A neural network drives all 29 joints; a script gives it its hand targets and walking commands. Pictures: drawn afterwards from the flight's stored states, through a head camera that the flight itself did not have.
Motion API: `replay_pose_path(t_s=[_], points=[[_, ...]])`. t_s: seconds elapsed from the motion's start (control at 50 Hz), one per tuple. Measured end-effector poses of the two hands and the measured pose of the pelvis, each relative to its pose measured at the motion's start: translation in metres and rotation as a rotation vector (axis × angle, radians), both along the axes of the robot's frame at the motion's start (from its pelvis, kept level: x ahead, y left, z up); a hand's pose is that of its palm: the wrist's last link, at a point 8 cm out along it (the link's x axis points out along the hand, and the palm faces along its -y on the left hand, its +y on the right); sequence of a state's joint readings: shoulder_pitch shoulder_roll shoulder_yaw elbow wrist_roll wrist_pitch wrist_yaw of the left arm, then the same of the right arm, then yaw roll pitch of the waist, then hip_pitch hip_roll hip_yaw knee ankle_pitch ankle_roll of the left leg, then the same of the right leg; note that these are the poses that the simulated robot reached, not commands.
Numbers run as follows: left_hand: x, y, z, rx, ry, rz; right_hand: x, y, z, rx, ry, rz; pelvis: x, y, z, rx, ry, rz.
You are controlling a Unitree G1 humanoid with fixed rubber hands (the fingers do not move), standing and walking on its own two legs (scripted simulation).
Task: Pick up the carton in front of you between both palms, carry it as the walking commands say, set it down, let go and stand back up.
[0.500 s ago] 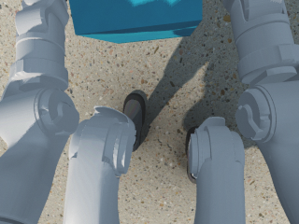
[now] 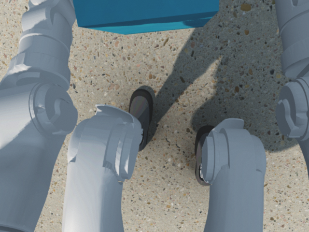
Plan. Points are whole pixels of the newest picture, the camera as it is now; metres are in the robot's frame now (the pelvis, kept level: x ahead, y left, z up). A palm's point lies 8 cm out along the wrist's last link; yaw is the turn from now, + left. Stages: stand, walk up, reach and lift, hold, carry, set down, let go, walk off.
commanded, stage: set down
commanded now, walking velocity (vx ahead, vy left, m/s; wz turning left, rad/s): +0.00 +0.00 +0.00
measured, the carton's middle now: out of the picture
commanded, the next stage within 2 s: let go in 1.14 s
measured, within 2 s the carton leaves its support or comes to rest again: neither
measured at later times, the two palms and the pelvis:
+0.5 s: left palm out of the picture +0.54 +0.28 -0.05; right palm out of the picture +0.63 -0.09 -0.04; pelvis +0.00 +0.00 +0.06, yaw +0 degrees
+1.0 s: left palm out of the picture +0.53 +0.29 +0.10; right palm out of the picture +0.64 -0.10 +0.10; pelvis +0.02 +0.01 +0.19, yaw -1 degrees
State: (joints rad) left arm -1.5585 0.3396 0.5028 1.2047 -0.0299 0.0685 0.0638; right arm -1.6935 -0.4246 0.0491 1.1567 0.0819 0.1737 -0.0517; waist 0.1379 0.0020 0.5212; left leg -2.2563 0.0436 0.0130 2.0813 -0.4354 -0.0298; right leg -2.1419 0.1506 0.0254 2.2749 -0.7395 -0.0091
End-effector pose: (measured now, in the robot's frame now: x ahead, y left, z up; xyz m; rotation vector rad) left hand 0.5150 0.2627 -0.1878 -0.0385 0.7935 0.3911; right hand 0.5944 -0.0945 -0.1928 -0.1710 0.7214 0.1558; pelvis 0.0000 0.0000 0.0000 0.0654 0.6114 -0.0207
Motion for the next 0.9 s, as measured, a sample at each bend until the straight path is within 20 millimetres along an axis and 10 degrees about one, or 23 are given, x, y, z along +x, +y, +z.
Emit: replay_pose_path(t_s=[0.16,0.3,0.9], points=[[0.014,0.005,0.008,0.007,-0.064,0.0,0.023,-0.014,0.024,-0.008,-0.063,-0.022,-0.002,0.006,0.001,-0.002,0.02,-0.015],[0.027,0.005,0.056,0.01,-0.146,0.002,0.028,-0.004,0.067,-0.013,-0.115,-0.025,-0.006,0.007,0.014,-0.017,0.033,0.007],[0.019,0.023,0.249,0.025,-0.154,0.013,0.041,-0.005,0.259,-0.006,-0.088,-0.026,0.017,0.012,0.163,-0.054,0.24,0.033]])
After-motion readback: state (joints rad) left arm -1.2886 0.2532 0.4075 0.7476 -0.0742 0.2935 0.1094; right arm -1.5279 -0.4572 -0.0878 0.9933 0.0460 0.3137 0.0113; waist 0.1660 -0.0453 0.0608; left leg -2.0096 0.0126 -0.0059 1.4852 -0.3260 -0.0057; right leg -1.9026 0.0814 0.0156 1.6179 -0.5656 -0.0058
